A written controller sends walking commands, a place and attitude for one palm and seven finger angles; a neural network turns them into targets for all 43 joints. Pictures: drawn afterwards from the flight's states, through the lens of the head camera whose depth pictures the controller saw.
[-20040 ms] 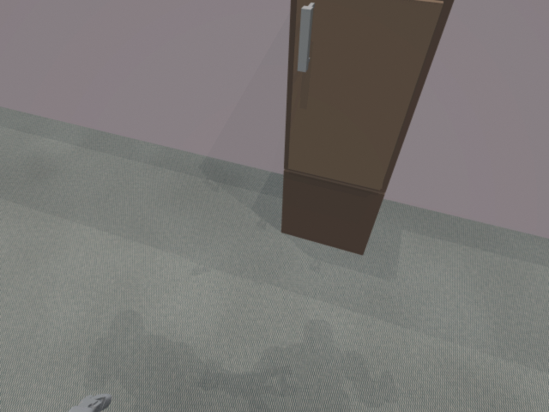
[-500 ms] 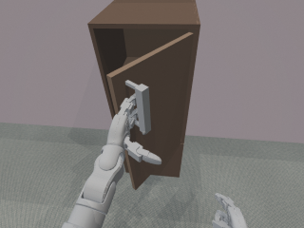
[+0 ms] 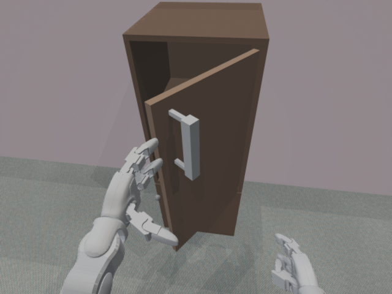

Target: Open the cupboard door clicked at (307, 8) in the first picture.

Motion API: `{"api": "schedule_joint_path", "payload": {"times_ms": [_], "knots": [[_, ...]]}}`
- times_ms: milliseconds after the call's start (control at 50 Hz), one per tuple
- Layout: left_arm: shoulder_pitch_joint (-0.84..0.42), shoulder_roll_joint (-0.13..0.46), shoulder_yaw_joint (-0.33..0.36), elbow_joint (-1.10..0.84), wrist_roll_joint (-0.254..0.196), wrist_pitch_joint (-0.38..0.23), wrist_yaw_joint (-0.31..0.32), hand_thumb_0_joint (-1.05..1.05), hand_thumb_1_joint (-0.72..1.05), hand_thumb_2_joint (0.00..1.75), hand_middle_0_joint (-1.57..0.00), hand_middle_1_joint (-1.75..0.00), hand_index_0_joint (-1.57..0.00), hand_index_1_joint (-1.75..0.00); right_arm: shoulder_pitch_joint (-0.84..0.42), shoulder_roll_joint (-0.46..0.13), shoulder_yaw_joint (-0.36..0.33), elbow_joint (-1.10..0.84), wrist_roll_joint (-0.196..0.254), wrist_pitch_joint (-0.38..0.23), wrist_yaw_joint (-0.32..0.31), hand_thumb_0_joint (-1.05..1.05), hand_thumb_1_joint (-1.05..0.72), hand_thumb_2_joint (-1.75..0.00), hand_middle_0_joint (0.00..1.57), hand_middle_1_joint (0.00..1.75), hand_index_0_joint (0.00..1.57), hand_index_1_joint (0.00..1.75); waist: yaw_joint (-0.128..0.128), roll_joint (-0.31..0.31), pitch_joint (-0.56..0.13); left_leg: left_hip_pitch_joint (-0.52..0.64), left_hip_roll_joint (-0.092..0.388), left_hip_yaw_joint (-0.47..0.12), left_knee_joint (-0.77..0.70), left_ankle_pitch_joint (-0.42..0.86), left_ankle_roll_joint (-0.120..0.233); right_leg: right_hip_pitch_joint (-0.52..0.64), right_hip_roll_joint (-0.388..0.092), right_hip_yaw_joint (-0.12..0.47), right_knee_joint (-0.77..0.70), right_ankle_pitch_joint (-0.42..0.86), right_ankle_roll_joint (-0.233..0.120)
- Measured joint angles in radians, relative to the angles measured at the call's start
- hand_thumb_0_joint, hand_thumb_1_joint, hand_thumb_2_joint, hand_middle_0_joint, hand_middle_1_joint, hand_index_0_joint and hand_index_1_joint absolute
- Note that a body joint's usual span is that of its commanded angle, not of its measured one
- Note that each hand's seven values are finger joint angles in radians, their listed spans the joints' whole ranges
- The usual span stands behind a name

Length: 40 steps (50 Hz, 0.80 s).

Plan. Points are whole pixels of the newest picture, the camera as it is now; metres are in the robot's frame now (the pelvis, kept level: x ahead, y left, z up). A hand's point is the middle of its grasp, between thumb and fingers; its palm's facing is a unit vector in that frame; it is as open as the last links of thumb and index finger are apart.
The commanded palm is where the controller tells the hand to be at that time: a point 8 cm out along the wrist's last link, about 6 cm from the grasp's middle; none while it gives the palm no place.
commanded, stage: slide the hand sideways off the handle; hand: left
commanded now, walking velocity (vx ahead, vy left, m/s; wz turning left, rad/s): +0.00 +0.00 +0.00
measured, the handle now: (183, 145) +0.37 +0.07 +0.15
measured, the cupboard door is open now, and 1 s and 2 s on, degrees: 54 54 54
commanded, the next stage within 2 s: draw the hand back to the body in 0.16 s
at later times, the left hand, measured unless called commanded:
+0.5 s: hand (133, 203) +0.23 +0.13 +0.14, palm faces -0.03 -1.00 -0.09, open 16.3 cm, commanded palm +0.19 +0.19 +0.14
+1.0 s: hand (84, 214) +0.20 +0.20 +0.15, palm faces +0.30 -0.91 -0.30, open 14.5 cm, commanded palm +0.16 +0.25 +0.16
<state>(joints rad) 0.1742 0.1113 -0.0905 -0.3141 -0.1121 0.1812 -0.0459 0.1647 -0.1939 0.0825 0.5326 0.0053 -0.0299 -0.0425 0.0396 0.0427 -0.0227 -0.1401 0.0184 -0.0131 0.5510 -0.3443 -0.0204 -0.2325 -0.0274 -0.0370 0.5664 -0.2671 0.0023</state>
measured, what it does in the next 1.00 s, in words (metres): stands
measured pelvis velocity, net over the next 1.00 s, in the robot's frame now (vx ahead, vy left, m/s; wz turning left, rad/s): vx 0.00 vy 0.00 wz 0.02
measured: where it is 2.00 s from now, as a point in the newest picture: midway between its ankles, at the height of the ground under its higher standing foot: outside the picture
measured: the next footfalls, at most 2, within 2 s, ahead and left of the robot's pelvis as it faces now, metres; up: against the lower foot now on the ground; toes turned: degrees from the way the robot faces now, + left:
none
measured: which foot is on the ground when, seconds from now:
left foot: down 0.00-1.00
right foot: down 0.00-1.00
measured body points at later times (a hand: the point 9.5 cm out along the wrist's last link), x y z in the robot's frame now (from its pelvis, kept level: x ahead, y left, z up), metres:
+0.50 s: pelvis +0.01 +0.00 +0.00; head -0.02 -0.02 +0.45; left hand +0.23 +0.19 +0.14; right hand +0.20 -0.19 -0.07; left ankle -0.03 +0.13 -0.73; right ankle +0.03 -0.12 -0.73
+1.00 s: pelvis +0.00 +0.00 +0.01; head -0.02 -0.01 +0.46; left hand +0.18 +0.25 +0.16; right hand +0.19 -0.20 -0.07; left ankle -0.03 +0.13 -0.73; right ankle +0.03 -0.12 -0.73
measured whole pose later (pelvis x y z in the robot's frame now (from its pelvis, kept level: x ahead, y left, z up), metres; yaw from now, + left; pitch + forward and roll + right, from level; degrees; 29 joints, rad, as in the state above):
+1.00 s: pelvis +0.00 +0.00 +0.01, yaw +1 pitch -5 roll -1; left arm 0.43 0.25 0.14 -0.43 -0.03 -0.06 0.08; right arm 0.21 -0.21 0.06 0.62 -0.02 -0.20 -0.09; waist 0.07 0.06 0.03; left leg -0.10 0.03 -0.03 0.50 -0.31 -0.02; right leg -0.16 -0.02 -0.06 0.47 -0.22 0.00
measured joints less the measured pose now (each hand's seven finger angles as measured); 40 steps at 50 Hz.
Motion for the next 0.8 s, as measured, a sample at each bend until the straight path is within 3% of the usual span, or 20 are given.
{"api": "schedule_joint_path", "payload": {"times_ms": [160, 380, 520, 780, 800], "knots": [[0.103, 0.034, 0.076, -0.068, -0.018, -0.010, -0.042, -0.01, -0.50, 0.30, -0.17, -0.31, -0.16, -0.30, 0.035, -0.004, 0.003, 0.002, 0.003, -0.032, -0.001, 0.01, -0.90, -0.90, 0.20, 0.30, 0.20, 0.30, 0.008, 0.003, -0.003, -0.005, 0.002, -0.006, 0.017, -0.017, 0.001, 0.002, 0.001, -0.006, 0.007, -0.013, 0.002], [0.103, 0.030, 0.038, -0.101, -0.021, -0.036, -0.070, -0.01, -0.50, 0.30, -0.16, -0.31, -0.15, -0.30, 0.047, -0.018, -0.003, 0.019, 0.003, -0.113, -0.013, 0.01, -0.90, -0.90, 0.20, 0.30, 0.20, 0.30, 0.000, 0.009, 0.003, -0.034, -0.010, -0.014, 0.045, -0.027, 0.007, -0.021, -0.011, -0.012, 0.031, -0.024, 0.008], [0.116, 0.066, 0.121, -0.096, -0.046, -0.013, -0.071, -0.01, -0.50, 0.30, -0.16, -0.31, -0.16, -0.30, 0.051, -0.015, 0.002, 0.024, 0.008, -0.109, -0.016, 0.01, -0.90, -0.90, 0.20, 0.30, 0.20, 0.30, 0.001, 0.014, -0.002, -0.019, -0.004, -0.008, 0.032, -0.024, 0.005, -0.011, -0.005, -0.007, 0.022, -0.021, 0.006], [0.145, 0.120, 0.238, -0.102, -0.115, -0.012, -0.172, -0.01, -0.47, 0.31, -0.16, -0.31, -0.16, -0.30, 0.045, -0.039, 0.002, 0.040, 0.019, -0.157, -0.033, 0.01, -0.90, -0.90, 0.20, 0.30, 0.20, 0.30, 0.018, 0.024, -0.002, -0.008, 0.002, -0.022, 0.029, -0.018, 0.001, 0.012, 0.000, -0.021, 0.002, -0.011, 0.003], [0.152, 0.131, 0.234, -0.107, -0.084, -0.029, -0.145, -0.01, -0.45, 0.32, -0.16, -0.31, -0.16, -0.30, 0.044, -0.038, 0.000, 0.042, 0.011, -0.162, -0.036, 0.01, -0.90, -0.90, 0.20, 0.30, 0.20, 0.30, 0.019, 0.024, 0.000, -0.004, 0.002, -0.022, 0.024, -0.016, 0.001, 0.017, 0.001, -0.022, -0.003, -0.009, 0.003]]}}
